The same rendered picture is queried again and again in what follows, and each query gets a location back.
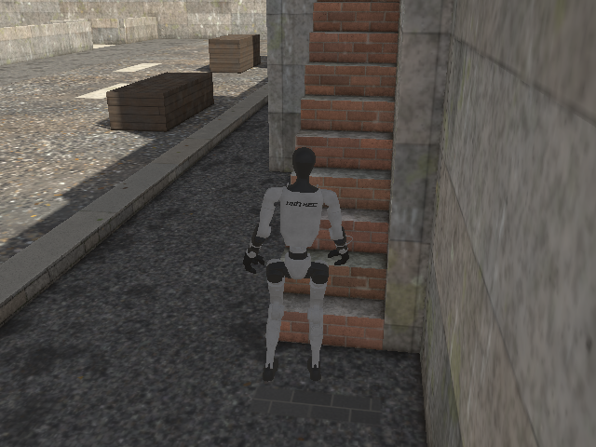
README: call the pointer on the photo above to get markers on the robot right forearm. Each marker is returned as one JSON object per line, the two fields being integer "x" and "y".
{"x": 341, "y": 244}

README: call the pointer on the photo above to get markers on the right robot thigh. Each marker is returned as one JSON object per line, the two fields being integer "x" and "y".
{"x": 319, "y": 273}

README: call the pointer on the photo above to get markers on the right robot upper arm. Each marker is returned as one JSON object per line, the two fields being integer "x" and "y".
{"x": 334, "y": 213}

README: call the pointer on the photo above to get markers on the robot left hand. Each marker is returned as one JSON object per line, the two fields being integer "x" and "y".
{"x": 247, "y": 262}

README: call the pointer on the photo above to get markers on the humanoid robot torso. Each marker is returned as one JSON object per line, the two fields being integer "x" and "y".
{"x": 300, "y": 215}

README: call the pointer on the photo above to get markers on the left robot upper arm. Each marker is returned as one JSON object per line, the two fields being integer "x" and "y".
{"x": 271, "y": 196}

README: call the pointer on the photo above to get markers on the robot left forearm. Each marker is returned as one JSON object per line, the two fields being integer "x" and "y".
{"x": 256, "y": 244}

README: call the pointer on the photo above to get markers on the robot right hand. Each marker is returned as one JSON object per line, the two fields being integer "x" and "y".
{"x": 345, "y": 257}

